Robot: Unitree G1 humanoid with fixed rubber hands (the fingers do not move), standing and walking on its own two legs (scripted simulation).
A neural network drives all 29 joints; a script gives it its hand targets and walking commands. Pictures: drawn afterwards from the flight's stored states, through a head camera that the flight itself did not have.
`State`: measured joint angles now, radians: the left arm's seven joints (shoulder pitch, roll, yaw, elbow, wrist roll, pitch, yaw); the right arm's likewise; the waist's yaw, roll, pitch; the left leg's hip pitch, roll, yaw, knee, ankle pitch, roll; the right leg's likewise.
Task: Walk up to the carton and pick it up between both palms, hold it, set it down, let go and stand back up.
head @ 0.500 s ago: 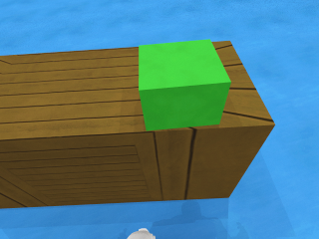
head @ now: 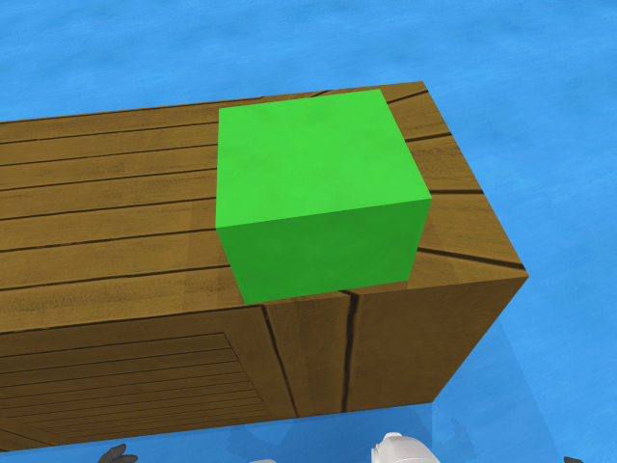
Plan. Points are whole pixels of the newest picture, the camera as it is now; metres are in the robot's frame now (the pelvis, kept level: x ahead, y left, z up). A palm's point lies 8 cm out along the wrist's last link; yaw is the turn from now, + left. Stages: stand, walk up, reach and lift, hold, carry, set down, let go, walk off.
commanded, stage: walk up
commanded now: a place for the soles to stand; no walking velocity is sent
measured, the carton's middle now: (313, 194) +0.47 +0.00 +0.07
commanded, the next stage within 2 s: reach and lift in 1.22 s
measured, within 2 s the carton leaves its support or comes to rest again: neither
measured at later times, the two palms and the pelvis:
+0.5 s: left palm out of the picture +0.14 +0.30 -0.07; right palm out of the picture +0.12 -0.31 -0.08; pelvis +0.03 +0.00 +0.04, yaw +2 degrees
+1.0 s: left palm out of the picture +0.11 +0.30 -0.07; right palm (575, 454) +0.14 -0.29 -0.08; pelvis +0.03 +0.00 +0.05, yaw +2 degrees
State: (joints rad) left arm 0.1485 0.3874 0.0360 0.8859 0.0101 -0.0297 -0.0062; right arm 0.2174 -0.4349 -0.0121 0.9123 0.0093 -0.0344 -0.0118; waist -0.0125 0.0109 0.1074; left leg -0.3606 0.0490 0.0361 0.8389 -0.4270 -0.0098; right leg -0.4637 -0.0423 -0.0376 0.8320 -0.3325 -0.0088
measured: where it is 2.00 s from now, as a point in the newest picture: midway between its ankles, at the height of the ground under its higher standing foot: outside the picture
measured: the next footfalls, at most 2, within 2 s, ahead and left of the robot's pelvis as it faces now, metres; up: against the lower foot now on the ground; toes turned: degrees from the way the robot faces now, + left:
none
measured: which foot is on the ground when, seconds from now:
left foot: down 0.00-1.00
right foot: down 0.00-1.00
